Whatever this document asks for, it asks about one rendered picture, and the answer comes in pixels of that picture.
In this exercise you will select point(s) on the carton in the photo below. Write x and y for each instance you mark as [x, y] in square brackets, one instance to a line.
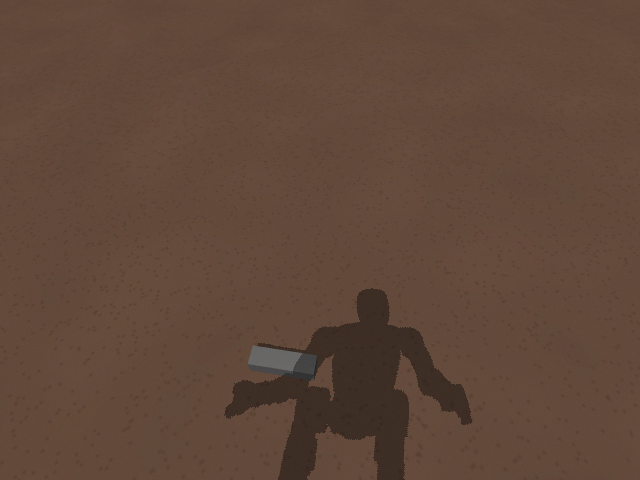
[281, 362]

